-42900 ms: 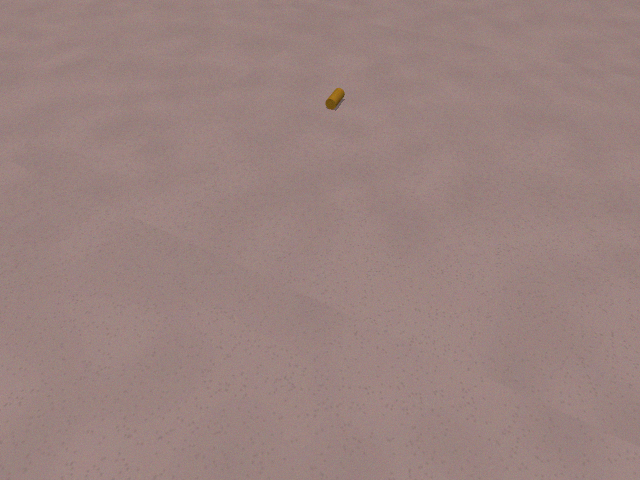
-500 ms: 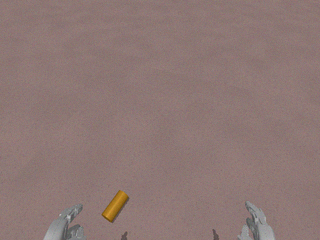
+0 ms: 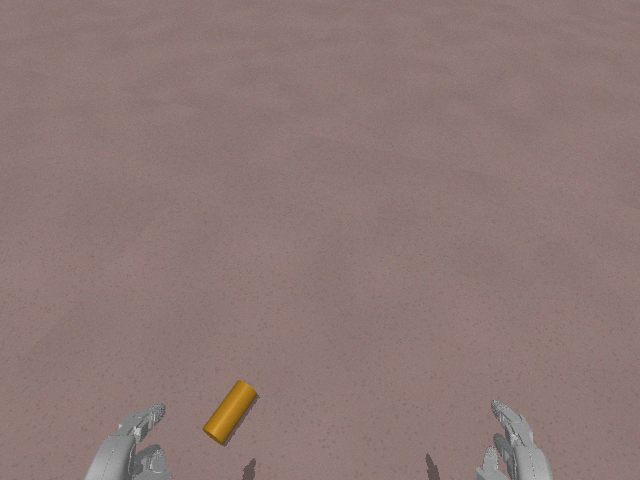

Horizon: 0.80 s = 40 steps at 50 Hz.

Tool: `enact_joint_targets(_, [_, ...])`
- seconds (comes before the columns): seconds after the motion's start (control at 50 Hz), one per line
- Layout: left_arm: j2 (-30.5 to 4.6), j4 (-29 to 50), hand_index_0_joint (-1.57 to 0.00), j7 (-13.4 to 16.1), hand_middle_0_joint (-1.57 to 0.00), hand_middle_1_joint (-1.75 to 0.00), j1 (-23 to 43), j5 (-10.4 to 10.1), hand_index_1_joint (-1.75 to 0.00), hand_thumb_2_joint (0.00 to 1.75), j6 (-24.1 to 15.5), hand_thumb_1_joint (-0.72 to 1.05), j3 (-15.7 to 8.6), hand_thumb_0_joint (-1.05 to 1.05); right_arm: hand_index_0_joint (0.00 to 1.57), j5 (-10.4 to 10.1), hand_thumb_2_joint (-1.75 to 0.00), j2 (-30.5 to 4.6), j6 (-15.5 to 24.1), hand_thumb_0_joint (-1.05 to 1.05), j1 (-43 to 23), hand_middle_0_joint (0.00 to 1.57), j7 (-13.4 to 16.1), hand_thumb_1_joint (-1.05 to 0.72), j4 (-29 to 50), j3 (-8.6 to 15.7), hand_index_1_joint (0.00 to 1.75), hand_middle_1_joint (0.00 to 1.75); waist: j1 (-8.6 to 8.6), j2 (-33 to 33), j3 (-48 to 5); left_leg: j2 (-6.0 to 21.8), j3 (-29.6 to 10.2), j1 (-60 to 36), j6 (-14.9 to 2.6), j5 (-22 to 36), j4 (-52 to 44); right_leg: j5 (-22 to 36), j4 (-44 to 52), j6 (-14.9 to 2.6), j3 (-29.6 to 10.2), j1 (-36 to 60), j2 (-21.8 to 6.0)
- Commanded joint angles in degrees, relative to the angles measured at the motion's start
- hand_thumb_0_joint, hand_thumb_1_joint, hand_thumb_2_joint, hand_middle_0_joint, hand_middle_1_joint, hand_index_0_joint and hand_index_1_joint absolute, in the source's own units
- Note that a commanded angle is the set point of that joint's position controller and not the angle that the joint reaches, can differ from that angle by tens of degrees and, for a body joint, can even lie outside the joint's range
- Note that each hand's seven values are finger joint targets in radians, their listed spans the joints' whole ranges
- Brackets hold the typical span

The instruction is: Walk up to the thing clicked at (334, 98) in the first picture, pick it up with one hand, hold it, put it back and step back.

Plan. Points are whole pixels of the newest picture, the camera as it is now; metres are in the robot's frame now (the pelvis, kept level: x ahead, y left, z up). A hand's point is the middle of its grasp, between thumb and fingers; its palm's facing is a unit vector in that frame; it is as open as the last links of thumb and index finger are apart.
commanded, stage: home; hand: left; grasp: from above
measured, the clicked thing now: (230, 411) +0.44 +0.24 -0.68
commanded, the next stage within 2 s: stand in 0.66 s
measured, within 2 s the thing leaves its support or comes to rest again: neither
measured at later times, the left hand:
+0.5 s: hand (163, 477) +0.16 +0.18 -0.04, palm faces +0.05 -0.98 -0.20, open 7.4 cm
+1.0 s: hand out of the picture +0.12 +0.24 -0.10, palm faces +0.03 -0.94 -0.34, open 7.4 cm
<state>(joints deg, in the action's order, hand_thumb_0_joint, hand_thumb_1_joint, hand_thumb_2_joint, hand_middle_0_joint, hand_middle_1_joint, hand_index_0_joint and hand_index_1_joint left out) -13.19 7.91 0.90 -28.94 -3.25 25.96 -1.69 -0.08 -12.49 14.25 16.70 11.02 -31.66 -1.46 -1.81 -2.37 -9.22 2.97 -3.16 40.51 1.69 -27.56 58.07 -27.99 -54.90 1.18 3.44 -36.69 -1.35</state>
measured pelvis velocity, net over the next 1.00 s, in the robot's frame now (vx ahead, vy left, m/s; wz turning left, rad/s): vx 0.00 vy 0.01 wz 0.01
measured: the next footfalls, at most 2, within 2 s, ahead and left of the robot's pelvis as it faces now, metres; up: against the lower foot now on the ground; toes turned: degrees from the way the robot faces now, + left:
none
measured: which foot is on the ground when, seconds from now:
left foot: down 0.00-1.00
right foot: down 0.00-1.00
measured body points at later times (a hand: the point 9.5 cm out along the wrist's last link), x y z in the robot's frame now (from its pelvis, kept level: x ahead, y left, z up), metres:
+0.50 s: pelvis +0.00 +0.00 +0.00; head +0.02 +0.01 +0.45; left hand +0.16 +0.24 -0.03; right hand +0.16 -0.24 -0.06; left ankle +0.01 +0.13 -0.68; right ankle -0.01 -0.13 -0.68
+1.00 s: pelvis +0.00 +0.01 +0.03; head +0.03 +0.01 +0.47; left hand +0.12 +0.29 -0.08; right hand +0.13 -0.27 -0.09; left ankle +0.01 +0.13 -0.68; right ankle -0.01 -0.13 -0.68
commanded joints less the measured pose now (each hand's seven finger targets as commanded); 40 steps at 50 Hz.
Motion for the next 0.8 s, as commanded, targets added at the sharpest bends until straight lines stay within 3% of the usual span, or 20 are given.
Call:
enact_joint_targets(0.0, [-5.84, 10.45, -0.20, 0.69, -0.20, -0.30, 0.69, 0.33, -0.30, 0.90, -2.72, 0.90, -3.64, 0.00, 0.20, -0.04, -0.90, -7.28, 3.20, 0.00, -3.84, 0.20, 0.59, -0.90, 9.67, 3.02, 0.30, 0.30, -0.41, 1.02, -4.32, -2.59, 1.41, -6.85, -2.31, 14.46, -8.48, 14.24, 9.33, -0.66, 0.56, 2.20, 2.22])
enact_joint_targets(0.08, [-6.05, 11.41, -0.20, 0.47, -0.20, -0.30, 1.27, 0.13, -0.30, 0.90, -2.49, 0.90, -4.04, 0.00, 0.20, -0.10, -0.90, -7.15, 2.98, 0.00, -3.95, 0.20, 0.37, -0.90, 9.45, 2.96, 0.30, 0.30, -0.18, -0.13, -3.55, -2.58, 1.26, -6.25, -2.24, 10.35, -9.54, 10.21, 9.86, -0.79, 0.75, 1.46, 2.31])
enact_joint_targets(0.12, [-6.72, 12.33, -0.20, 0.69, -0.20, -0.30, 1.52, 0.24, -0.30, 0.90, -2.61, 0.90, -4.64, 0.00, 0.20, -0.12, -0.90, -7.28, 2.98, 0.00, -4.08, 0.20, 0.54, -0.90, 10.06, 3.14, 0.30, 0.30, -0.20, 0.02, -5.01, -2.57, 1.48, -7.07, -2.23, 12.91, -8.91, 12.57, 9.55, -0.73, 0.66, 2.25, 2.25])
enact_joint_targets(0.14, [-3.95, 8.23, -0.20, 0.39, -0.20, -0.30, -0.84, 0.33, -0.30, 0.90, -2.16, 0.90, -2.40, 0.00, 0.20, -0.22, -0.90, -6.97, 2.85, 0.00, -3.65, 0.20, 0.37, -0.90, 9.50, 2.94, 0.30, 0.30, -0.75, 0.94, -4.53, -2.56, 1.17, -6.95, -2.28, 12.83, -8.95, 12.51, 9.33, -0.80, 0.61, 1.98, 2.35])
enact_joint_targets(0.16, [-6.63, 13.19, -0.20, 0.67, -0.20, -0.30, 2.27, 0.21, -0.30, 0.90, -2.61, 0.90, -4.38, 0.00, 0.20, -0.15, -0.90, -7.08, 2.80, 0.00, -3.40, 0.20, 0.39, -0.90, 9.71, 3.04, 0.30, 0.30, -0.29, -0.76, -5.21, -2.54, 1.32, -7.10, -2.22, 13.64, -8.84, 13.31, 9.12, -0.86, 0.59, 2.24, 2.29])
enact_joint_targets(0.2, [-4.69, 8.98, -0.20, 0.64, -0.20, -0.30, 0.31, 0.55, -0.30, 0.90, -2.30, 0.90, -2.95, 0.00, 0.20, -0.19, -0.90, -6.92, 2.69, 0.00, -3.46, 0.20, 0.44, -0.90, 9.47, 2.92, 0.30, 0.30, -0.64, 0.07, -3.63, -2.45, 1.20, -6.61, -2.19, 12.39, -9.21, 11.94, 9.13, -0.93, 0.67, 1.24, 2.42])
enact_joint_targets(0.24, [-6.95, 13.59, -0.20, 0.92, -0.20, -0.30, 2.97, 0.46, -0.30, 0.90, -2.95, 0.90, -4.77, 0.00, 0.20, -0.15, -0.90, -7.04, 2.72, 0.00, -3.61, 0.20, 0.51, -0.90, 9.74, 3.15, 0.30, 0.30, -0.33, -0.85, -4.81, -2.45, 1.32, -7.09, -2.16, 12.50, -9.06, 12.10, 9.30, -0.90, 0.60, 1.62, 2.35])
enact_joint_targets(0.3, [-6.63, 12.43, -0.20, 1.02, -0.20, -0.30, 1.87, 0.64, -0.30, 0.90, -2.91, 0.90, -4.01, 0.00, 0.20, -0.12, -0.90, -7.24, 2.71, 0.00, -3.96, 0.20, 0.55, -0.90, 9.95, 3.11, 0.30, 0.30, -0.35, -1.17, -3.94, -2.48, 1.28, -6.72, -2.09, 11.36, -9.48, 11.06, 9.21, -1.03, 0.71, 1.35, 2.34])
enact_joint_targets(0.32, [-4.51, 9.35, -0.20, 0.74, -0.20, -0.30, 0.15, 0.68, -0.30, 0.90, -2.39, 0.90, -2.39, 0.00, 0.20, -0.24, -0.90, -6.76, 2.70, 0.00, -3.54, 0.20, 0.49, -0.90, 9.40, 2.79, 0.30, 0.30, -0.49, -0.42, -2.81, -2.42, 1.02, -6.30, -2.13, 10.79, -9.61, 10.33, 9.44, -1.09, 0.84, 0.69, 2.42])
enact_joint_targets(0.34, [-6.26, 13.14, -0.20, 0.88, -0.20, -0.30, 2.12, 0.26, -0.30, 0.90, -2.87, 0.90, -3.88, 0.00, 0.20, -0.17, -0.90, -7.35, 2.80, 0.00, -3.88, 0.20, 0.47, -0.90, 10.37, 3.10, 0.30, 0.30, -0.47, -0.37, -4.03, -2.40, 0.94, -6.62, -2.22, 10.53, -9.59, 10.34, 9.38, -0.96, 0.84, 1.54, 2.39])
enact_joint_targets(0.44, [-4.95, 11.24, -0.20, 0.73, -0.20, -0.30, 0.36, 0.34, -0.30, 0.90, -2.32, 0.90, -2.90, 0.00, 0.20, -0.20, -0.90, -6.86, 2.63, 0.00, -3.62, 0.20, 0.42, -0.90, 9.93, 2.94, 0.30, 0.30, -0.63, -0.58, -3.68, -2.36, 1.04, -6.55, -2.03, 10.37, -9.63, 9.92, 9.29, -1.02, 0.96, 0.65, 2.53])
enact_joint_targets(0.48, [-6.20, 13.28, -0.20, 0.78, -0.20, -0.30, 1.41, 0.13, -0.30, 0.90, -2.64, 0.90, -4.26, 0.00, 0.20, -0.16, -0.90, -7.41, 2.77, 0.00, -3.80, 0.20, 0.36, -0.90, 10.12, 3.28, 0.30, 0.30, -0.30, -1.08, -4.87, -2.16, 0.74, -6.93, -1.97, 10.78, -9.69, 10.17, 8.79, -1.03, 1.18, 1.30, 2.63])
enact_joint_targets(0.6, [-4.94, 11.46, -0.20, 0.75, -0.20, -0.30, -0.19, 0.06, -0.30, 0.90, -2.25, 0.90, -3.01, 0.00, 0.20, -0.34, -0.90, -7.05, 2.48, 0.00, -3.05, 0.20, 0.33, -0.90, 9.80, 2.95, 0.30, 0.30, -0.66, 0.39, -4.41, -2.46, 1.19, -6.66, -2.26, 13.43, -8.43, 13.19, 8.90, -0.81, 0.78, 1.71, 2.43])
enact_joint_targets(0.62, [-7.16, 13.68, -0.20, 1.09, -0.20, -0.30, 0.85, 0.22, -0.30, 0.90, -2.44, 0.90, -4.85, 0.00, 0.20, -0.34, -0.90, -7.24, 2.45, 0.00, -3.84, 0.20, 0.41, -0.90, 10.47, 3.18, 0.30, 0.30, -0.03, -1.09, -5.27, -2.45, 1.30, -6.78, -2.12, 13.17, -8.70, 12.75, 8.84, -0.97, 0.67, 1.80, 2.40])
enact_joint_targets(0.64, [-5.29, 11.66, -0.20, 0.88, -0.20, -0.30, 0.35, 0.46, -0.30, 0.90, -2.32, 0.90, -3.14, 0.00, 0.20, -0.25, -0.90, -7.00, 2.37, 0.00, -3.08, 0.20, 0.37, -0.90, 9.68, 3.05, 0.30, 0.30, -0.62, -1.27, -5.40, -2.34, 0.93, -7.26, -2.00, 13.09, -8.99, 12.43, 8.53, -1.09, 0.80, 1.56, 2.48])
enact_joint_targets(0.68, [-6.52, 12.83, -0.20, 1.11, -0.20, -0.30, 0.86, 0.60, -0.30, 0.90, -2.54, 0.90, -4.21, 0.00, 0.20, -0.17, -0.90, -7.35, 2.45, 0.00, -3.66, 0.20, 0.45, -0.90, 10.38, 3.36, 0.30, 0.30, -0.36, -0.77, -5.57, -2.30, 0.84, -7.16, -2.04, 12.79, -9.05, 12.13, 8.54, -1.02, 0.94, 1.84, 2.50])
enact_joint_targets(0.72, [-5.62, 12.17, -0.20, 0.96, -0.20, -0.30, 0.46, 0.37, -0.30, 0.90, -2.39, 0.90, -3.27, 0.00, 0.20, -0.25, -0.90, -7.10, 2.38, 0.00, -3.63, 0.20, 0.31, -0.90, 10.28, 3.10, 0.30, 0.30, -0.52, -1.11, -3.99, -2.12, 0.68, -6.86, -1.95, 12.32, -9.42, 11.63, 8.45, -1.08, 1.13, 1.21, 2.58])
enact_joint_targets(0.74, [-10.17, -7.93, -0.20, 3.09, -0.20, -0.30, 17.46, 6.72, -0.30, 0.90, -14.60, 0.90, -3.84, 0.00, 0.20, 6.23, -0.90, -13.41, -3.69, 0.00, -7.33, 0.20, -3.10, -0.90, -4.62, 5.16, 0.30, 0.30, 3.90, 1.02, 9.48, 0.16, -2.13, -6.87, -5.04, 21.60, -15.27, 9.30, 10.28, -2.41, -2.02, 12.85, -1.98])
enact_joint_targets(0.76, [-11.77, -18.68, -0.20, 2.65, -0.20, -0.30, 11.90, 7.10, -0.30, 0.90, -18.59, 0.90, -4.99, 0.00, 0.20, 6.46, -0.90, -14.71, -6.06, 0.00, -8.50, 0.20, -4.95, -0.90, -5.29, 6.18, 0.30, 0.30, 4.01, 5.05, 4.82, -0.37, -0.19, -10.76, -5.67, 21.57, -14.43, 9.92, 12.86, -4.43, -6.03, 13.78, -2.68])
enact_joint_targets(0.78, [-12.49, -21.19, -0.20, 2.19, -0.20, -0.30, 11.09, 7.02, -0.30, 0.90, -20.38, 0.90, -4.75, 0.00, 0.20, 6.67, -0.90, -14.67, -7.41, 0.00, -8.06, 0.20, -5.96, -0.90, -3.33, 6.42, 0.30, 0.30, 3.01, 5.77, 4.89, -1.03, -0.91, -12.03, -5.52, 19.84, -14.03, 9.36, 13.99, -5.65, -7.44, 10.57, -2.38])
